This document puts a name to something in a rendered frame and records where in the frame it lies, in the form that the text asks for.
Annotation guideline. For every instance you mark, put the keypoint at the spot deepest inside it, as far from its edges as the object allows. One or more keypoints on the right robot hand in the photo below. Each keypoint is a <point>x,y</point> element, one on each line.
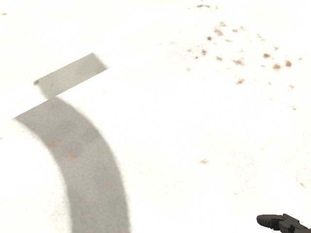
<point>283,223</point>

